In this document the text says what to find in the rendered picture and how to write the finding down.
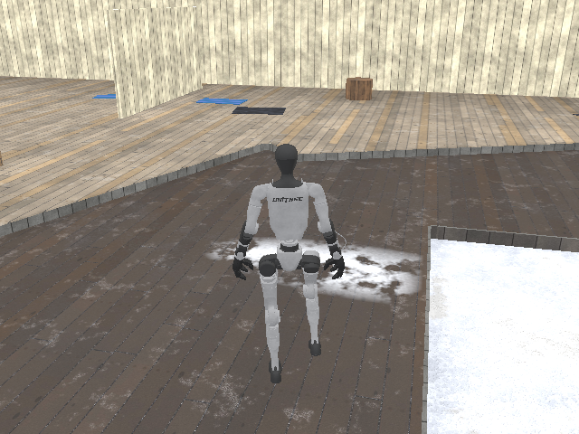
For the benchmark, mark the left robot thigh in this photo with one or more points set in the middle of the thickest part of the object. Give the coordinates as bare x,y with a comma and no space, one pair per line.
269,279

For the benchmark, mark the right robot upper arm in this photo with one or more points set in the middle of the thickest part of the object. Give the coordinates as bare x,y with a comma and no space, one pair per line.
316,191

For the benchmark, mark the right robot hand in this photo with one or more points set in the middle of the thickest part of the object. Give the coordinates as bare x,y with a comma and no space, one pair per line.
339,266

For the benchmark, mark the left robot forearm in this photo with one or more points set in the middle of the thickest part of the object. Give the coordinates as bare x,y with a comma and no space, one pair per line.
243,244

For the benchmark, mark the right robot forearm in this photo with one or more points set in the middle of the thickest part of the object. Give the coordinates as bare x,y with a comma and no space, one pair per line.
332,242

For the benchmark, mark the robot head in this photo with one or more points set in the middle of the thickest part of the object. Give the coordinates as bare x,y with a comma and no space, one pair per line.
286,156

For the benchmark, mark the left robot upper arm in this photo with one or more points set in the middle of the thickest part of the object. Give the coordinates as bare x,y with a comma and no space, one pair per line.
259,192

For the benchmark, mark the left robot hand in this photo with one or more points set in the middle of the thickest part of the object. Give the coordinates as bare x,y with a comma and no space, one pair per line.
237,267

